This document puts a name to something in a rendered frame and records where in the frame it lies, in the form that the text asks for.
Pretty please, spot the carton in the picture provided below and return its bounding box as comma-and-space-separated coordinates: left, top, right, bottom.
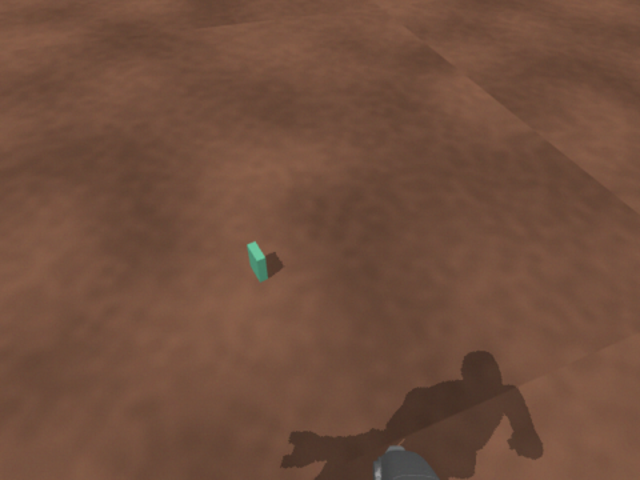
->
247, 242, 268, 282

